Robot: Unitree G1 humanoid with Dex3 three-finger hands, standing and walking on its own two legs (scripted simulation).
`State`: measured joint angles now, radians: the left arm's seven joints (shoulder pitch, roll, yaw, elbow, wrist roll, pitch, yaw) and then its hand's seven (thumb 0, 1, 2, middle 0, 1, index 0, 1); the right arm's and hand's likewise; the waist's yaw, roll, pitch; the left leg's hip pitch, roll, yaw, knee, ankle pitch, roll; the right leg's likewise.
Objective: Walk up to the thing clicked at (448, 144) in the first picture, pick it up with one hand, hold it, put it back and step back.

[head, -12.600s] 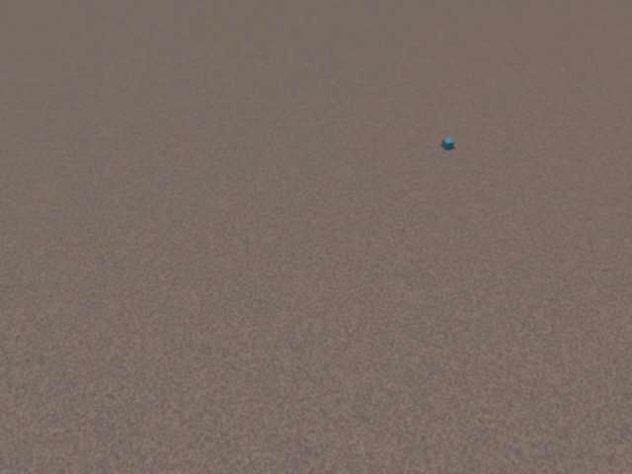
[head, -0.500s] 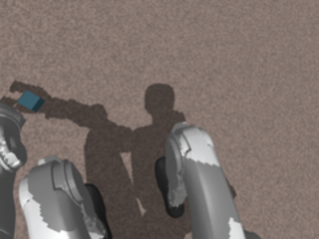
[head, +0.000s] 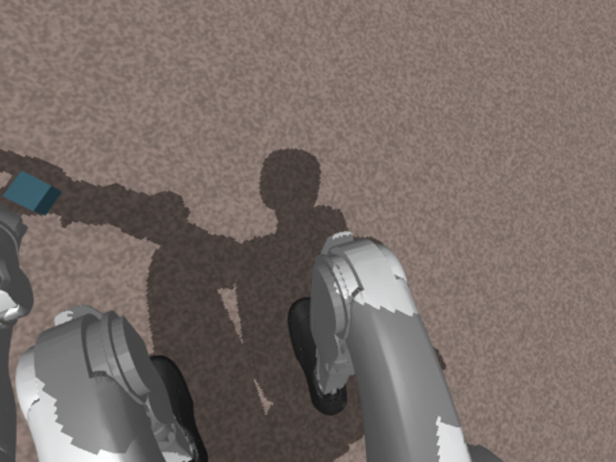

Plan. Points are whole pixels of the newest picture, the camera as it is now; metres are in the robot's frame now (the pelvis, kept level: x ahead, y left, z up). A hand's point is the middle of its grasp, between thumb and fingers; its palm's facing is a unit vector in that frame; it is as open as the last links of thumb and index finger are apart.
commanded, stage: rise first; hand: left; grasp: from above
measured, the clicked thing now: (34, 193) +0.48 +0.28 -0.29
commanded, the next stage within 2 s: approach in 1.04 s
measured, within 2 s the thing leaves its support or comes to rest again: neither
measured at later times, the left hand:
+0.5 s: hand out of the picture +0.44 +0.33 -0.19, palm faces -0.21 -0.37 -0.90, open 12.7 cm
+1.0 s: hand out of the picture +0.44 +0.32 -0.18, palm faces -0.23 -0.36 -0.90, open 12.6 cm
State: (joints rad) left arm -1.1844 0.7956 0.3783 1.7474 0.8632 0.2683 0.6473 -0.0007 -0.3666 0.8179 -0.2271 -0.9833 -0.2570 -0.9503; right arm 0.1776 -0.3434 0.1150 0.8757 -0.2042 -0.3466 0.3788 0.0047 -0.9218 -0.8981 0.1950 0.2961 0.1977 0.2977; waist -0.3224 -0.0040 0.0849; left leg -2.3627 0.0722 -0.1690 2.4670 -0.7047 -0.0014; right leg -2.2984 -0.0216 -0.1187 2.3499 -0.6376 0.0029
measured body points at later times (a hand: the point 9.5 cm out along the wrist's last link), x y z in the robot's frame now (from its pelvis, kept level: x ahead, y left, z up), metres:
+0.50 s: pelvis +0.00 +0.00 +0.00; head +0.27 +0.06 +0.36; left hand +0.45 +0.34 -0.14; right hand -0.01 -0.25 -0.09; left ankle +0.07 +0.13 -0.28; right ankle +0.11 -0.12 -0.28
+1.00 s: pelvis +0.00 +0.00 +0.00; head +0.27 +0.06 +0.36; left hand +0.45 +0.34 -0.13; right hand -0.02 -0.26 -0.08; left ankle +0.07 +0.13 -0.28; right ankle +0.11 -0.12 -0.28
